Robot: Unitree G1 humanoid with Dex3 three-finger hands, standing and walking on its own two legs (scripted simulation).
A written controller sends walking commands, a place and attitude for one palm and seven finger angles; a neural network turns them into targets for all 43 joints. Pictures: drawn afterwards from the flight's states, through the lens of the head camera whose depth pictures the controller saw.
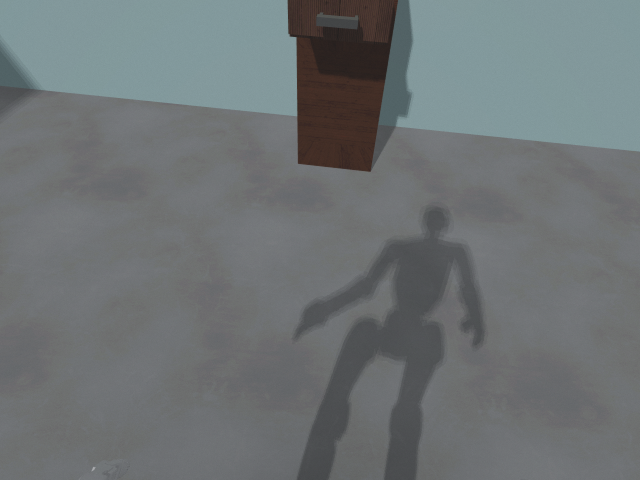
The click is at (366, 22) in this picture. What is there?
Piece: drawer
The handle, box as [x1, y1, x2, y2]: [316, 12, 358, 28]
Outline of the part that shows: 316,17 316,25 346,28 357,27 357,15 355,15 354,17 323,15 322,12 320,12 319,14 317,14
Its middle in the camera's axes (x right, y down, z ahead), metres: +0.05 -0.70 +1.22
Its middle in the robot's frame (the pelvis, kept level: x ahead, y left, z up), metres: +1.39 +0.01 +0.05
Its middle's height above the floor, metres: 0.82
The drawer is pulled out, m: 0.29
